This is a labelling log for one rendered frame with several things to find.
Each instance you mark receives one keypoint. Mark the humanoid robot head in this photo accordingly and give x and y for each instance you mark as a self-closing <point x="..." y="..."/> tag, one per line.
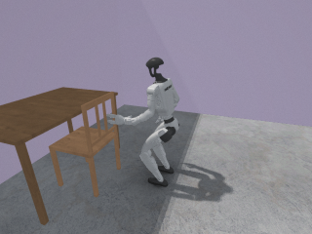
<point x="154" y="63"/>

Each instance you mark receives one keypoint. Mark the right robot hand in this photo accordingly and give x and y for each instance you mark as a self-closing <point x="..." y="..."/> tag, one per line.
<point x="162" y="120"/>

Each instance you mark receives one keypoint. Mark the robot left upper arm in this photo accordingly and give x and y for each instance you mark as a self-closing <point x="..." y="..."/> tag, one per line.
<point x="152" y="92"/>

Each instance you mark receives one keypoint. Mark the table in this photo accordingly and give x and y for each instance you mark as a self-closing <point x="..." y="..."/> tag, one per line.
<point x="30" y="117"/>

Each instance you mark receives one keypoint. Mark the robot left forearm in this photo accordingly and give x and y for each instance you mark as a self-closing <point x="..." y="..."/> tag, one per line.
<point x="137" y="120"/>

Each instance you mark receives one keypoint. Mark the chair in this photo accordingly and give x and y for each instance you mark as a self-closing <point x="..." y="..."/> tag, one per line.
<point x="87" y="142"/>

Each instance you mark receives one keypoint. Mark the left robot hand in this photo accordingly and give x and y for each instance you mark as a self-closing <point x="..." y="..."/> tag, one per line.
<point x="119" y="119"/>

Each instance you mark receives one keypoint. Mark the robot right upper arm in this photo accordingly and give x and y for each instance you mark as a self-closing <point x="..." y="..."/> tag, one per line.
<point x="175" y="95"/>

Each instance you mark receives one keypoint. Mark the robot left foot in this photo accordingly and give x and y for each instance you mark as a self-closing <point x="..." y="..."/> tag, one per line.
<point x="154" y="180"/>

